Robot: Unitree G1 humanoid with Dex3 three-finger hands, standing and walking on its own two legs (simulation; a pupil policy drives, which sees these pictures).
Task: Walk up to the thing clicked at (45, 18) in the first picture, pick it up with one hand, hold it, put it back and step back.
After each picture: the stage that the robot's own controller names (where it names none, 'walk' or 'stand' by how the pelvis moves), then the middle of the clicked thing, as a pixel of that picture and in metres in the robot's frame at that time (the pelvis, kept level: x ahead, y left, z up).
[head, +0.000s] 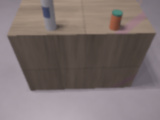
stand; (48, 10) +0.88 +0.24 +0.00
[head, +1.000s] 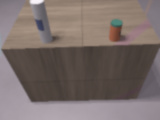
walk; (42, 22) +0.78 +0.28 +0.00
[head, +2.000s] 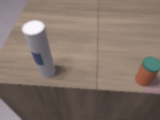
stand; (41, 53) +0.46 +0.20 +0.03
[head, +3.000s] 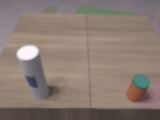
stand; (35, 75) +0.41 +0.21 +0.00
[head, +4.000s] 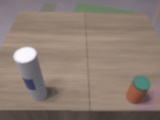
stand; (33, 77) +0.39 +0.21 +0.00
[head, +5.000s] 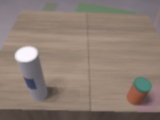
stand; (34, 77) +0.40 +0.21 -0.01
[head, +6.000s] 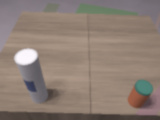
stand; (34, 79) +0.39 +0.21 -0.01
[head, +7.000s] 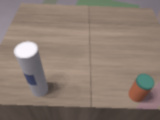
rise first; (34, 72) +0.40 +0.20 +0.00
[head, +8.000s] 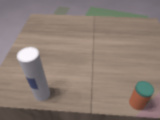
rise first; (36, 77) +0.40 +0.22 +0.00
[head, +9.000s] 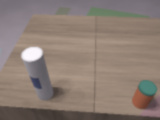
go down; (39, 76) +0.40 +0.22 +0.00
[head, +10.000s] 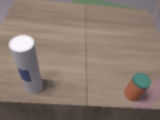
go down; (28, 68) +0.41 +0.20 +0.02
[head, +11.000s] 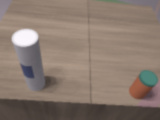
go down; (31, 64) +0.41 +0.19 +0.04
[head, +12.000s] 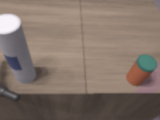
close in; (17, 55) +0.41 +0.21 +0.07
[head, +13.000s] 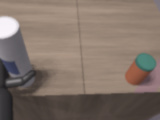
close; (16, 58) +0.39 +0.20 +0.08
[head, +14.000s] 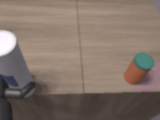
lift; (15, 70) +0.35 +0.20 +0.08
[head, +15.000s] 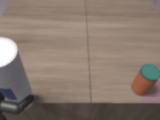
lift; (13, 82) +0.29 +0.20 +0.13
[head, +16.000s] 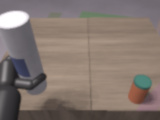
hold; (26, 59) +0.33 +0.17 +0.19
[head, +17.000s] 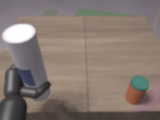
hold; (31, 68) +0.33 +0.16 +0.15
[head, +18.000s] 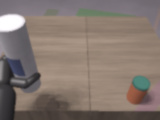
crouch; (22, 59) +0.35 +0.20 +0.16
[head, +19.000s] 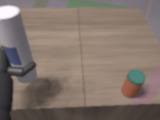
lower; (18, 49) +0.41 +0.20 +0.13
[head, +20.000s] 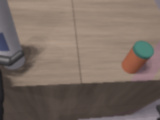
lower; (3, 34) +0.46 +0.22 +0.10
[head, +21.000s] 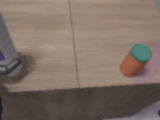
lower; out of the picture +0.43 +0.22 +0.09
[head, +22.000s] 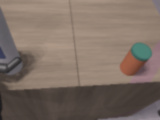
lower; out of the picture +0.44 +0.22 +0.09
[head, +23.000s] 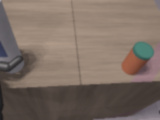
lower; (1, 40) +0.44 +0.22 +0.10
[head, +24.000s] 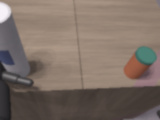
withdraw; (9, 48) +0.42 +0.20 +0.09
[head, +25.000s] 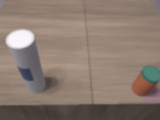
sink last; (30, 66) +0.39 +0.19 +0.05
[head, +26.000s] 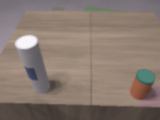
stand; (35, 67) +0.42 +0.21 +0.05
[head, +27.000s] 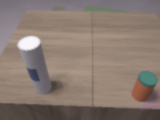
stand; (37, 68) +0.42 +0.21 +0.04
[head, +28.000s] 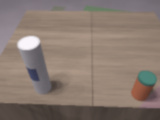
stand; (37, 68) +0.42 +0.21 +0.04
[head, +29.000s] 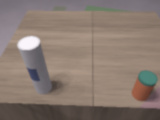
rise; (37, 68) +0.42 +0.21 +0.04
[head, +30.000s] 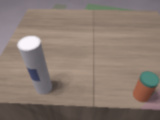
withdraw; (37, 68) +0.41 +0.21 +0.04
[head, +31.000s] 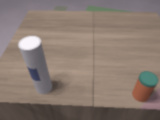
withdraw; (38, 68) +0.42 +0.21 +0.04
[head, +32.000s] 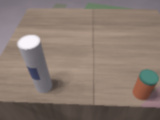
withdraw; (37, 67) +0.42 +0.21 +0.04
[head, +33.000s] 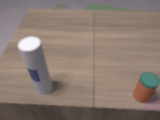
stand; (38, 69) +0.41 +0.21 +0.04
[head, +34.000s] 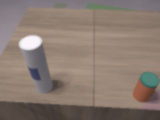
rise; (38, 67) +0.41 +0.21 +0.04
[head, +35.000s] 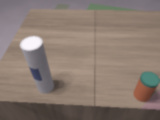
stand; (39, 68) +0.42 +0.21 +0.03
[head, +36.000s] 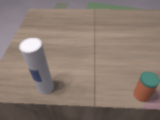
stand; (39, 69) +0.41 +0.21 +0.03
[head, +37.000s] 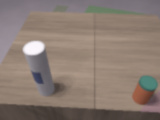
stand; (41, 71) +0.42 +0.20 +0.01
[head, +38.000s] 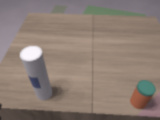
stand; (38, 76) +0.40 +0.21 +0.00
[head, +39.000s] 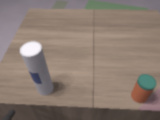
stand; (39, 71) +0.41 +0.21 +0.00
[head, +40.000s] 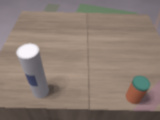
stand; (35, 74) +0.41 +0.21 +0.00
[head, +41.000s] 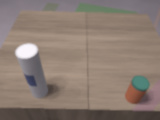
stand; (34, 74) +0.41 +0.21 +0.00
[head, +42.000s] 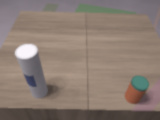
stand; (34, 74) +0.41 +0.21 +0.00
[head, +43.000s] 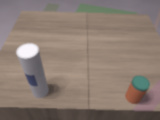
stand; (35, 73) +0.41 +0.21 +0.00
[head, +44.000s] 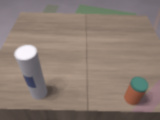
stand; (33, 75) +0.41 +0.21 +0.00
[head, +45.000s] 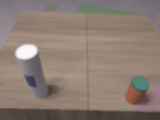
stand; (34, 74) +0.41 +0.21 +0.00
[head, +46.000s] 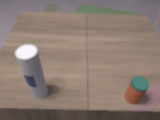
stand; (34, 74) +0.41 +0.21 +0.00
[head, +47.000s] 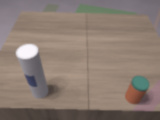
stand; (34, 74) +0.41 +0.21 +0.00
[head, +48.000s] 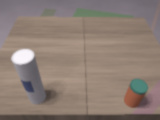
stand; (31, 79) +0.39 +0.21 +0.00
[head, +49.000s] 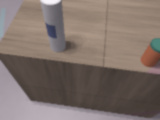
stand; (55, 26) +0.56 +0.15 +0.03
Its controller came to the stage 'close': yes
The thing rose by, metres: 0.19
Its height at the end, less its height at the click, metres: +0.00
